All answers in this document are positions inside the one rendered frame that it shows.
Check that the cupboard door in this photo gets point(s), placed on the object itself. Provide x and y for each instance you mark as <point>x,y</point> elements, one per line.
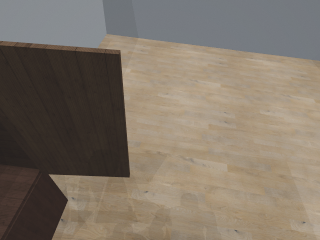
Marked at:
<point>64,106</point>

